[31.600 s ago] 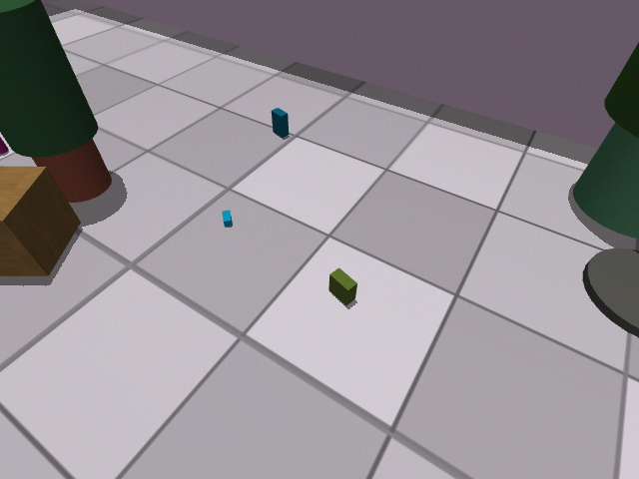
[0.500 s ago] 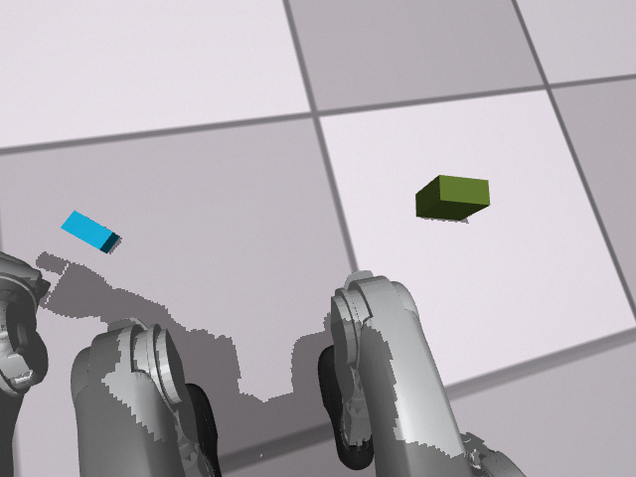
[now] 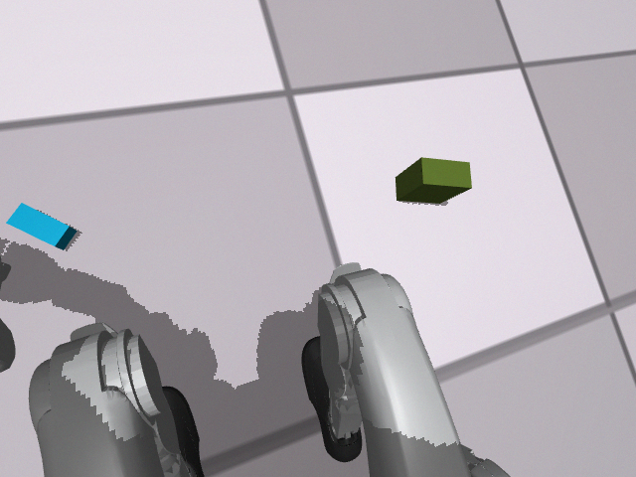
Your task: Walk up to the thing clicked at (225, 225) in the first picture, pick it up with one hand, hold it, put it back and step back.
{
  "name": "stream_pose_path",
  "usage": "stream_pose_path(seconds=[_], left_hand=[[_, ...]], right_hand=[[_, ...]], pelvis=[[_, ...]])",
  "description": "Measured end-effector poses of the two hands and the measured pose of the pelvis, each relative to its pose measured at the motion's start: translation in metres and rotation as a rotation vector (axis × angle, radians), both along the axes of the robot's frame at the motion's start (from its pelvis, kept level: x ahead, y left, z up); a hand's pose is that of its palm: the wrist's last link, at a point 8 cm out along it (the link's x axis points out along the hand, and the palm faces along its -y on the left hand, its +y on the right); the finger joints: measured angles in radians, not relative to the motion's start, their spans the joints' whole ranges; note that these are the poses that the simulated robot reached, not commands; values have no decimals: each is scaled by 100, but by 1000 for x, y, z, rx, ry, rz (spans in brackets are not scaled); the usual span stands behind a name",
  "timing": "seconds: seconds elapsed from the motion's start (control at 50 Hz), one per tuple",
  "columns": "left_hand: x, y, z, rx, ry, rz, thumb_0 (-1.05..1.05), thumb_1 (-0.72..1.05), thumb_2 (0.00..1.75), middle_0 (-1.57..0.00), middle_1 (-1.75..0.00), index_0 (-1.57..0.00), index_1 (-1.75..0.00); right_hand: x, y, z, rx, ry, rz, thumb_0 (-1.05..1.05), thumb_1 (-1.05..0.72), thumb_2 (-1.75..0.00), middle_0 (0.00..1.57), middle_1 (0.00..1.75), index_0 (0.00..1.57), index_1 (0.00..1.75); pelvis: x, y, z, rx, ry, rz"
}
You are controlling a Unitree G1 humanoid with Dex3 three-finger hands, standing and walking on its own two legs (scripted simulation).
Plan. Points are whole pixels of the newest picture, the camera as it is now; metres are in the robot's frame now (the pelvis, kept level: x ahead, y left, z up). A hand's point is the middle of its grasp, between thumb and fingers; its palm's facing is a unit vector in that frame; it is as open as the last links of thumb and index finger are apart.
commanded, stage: rise first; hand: left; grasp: from above
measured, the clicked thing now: (43, 227) +0.48 +0.29 -0.30
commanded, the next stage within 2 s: approach in 1.62 s
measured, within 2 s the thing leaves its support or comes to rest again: neither
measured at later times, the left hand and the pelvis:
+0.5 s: hand out of the picture +0.43 +0.34 -0.18, palm faces -0.16 -0.37 -0.92, open 13.4 cm; pelvis +0.00 +0.00 +0.00, yaw -1 degrees
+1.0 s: hand out of the picture +0.45 +0.33 -0.18, palm faces -0.15 -0.37 -0.92, open 12.9 cm; pelvis +0.00 +0.00 +0.00, yaw -3 degrees
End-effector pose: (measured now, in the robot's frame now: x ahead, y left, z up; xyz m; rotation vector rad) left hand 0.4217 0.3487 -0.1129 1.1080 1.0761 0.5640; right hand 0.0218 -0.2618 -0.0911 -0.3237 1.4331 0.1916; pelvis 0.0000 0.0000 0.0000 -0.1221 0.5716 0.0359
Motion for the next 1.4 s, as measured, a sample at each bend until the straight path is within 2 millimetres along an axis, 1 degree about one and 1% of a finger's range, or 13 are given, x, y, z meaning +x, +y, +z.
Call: stream_pose_path(seconds=[0.22,0.56,0.84,1.14,1.4], left_hand=[[7,-3,-2,2,23,-26,0,-45,94,-26,-82,-21,-86],[14,-12,-8,17,17,-36,0,-39,88,-30,-80,-26,-84],[25,-16,-15,9,6,-31,0,-34,84,-33,-78,-30,-81],[34,-17,-12,17,-4,-24,0,-34,83,-34,-78,-31,-81],[31,-13,-3,25,17,-28,0,-36,85,-32,-81,-29,-84]], right_hand=[[-13,-3,6,0,30,-10,0,-90,-89,19,30,20,30],[-22,-3,9,13,29,5,0,-91,-89,19,30,20,30],[-31,2,20,16,59,5,0,-91,-89,19,30,20,30],[-39,3,28,23,78,0,0,-91,-90,19,30,20,30],[-42,3,27,23,64,-9,0,-91,-90,19,30,20,30]], pelvis=[[-1,0,-1,-8,-3,-5],[-3,-1,-4,-16,-21,-14],[-3,0,-2,-30,-24,-22],[-3,0,1,-35,-27,-26],[-5,-1,2,-32,-29,-25]])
